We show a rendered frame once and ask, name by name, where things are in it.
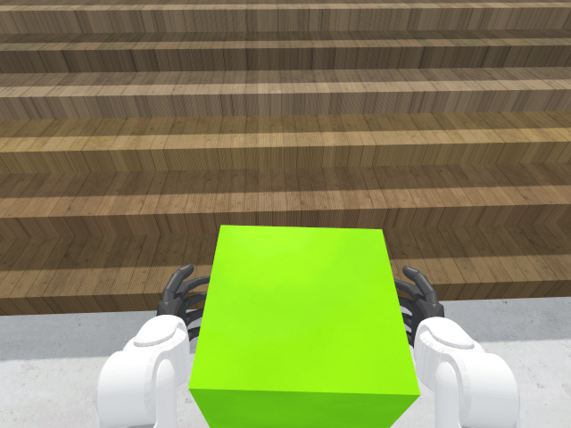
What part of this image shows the carton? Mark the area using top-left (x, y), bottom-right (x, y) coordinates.
top-left (188, 225), bottom-right (420, 428)

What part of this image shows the robot right forearm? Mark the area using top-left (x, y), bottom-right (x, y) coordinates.
top-left (414, 317), bottom-right (521, 428)

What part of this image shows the right robot hand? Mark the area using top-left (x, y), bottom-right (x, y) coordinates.
top-left (394, 266), bottom-right (445, 349)

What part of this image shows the left robot hand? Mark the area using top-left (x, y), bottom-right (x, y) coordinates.
top-left (156, 263), bottom-right (211, 341)

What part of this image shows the robot left forearm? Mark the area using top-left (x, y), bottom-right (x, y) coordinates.
top-left (95, 315), bottom-right (191, 428)

